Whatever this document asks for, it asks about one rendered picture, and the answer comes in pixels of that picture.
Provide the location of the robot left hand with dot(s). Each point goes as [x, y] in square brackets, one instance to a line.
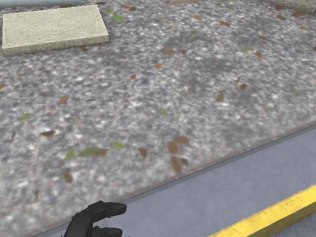
[81, 224]

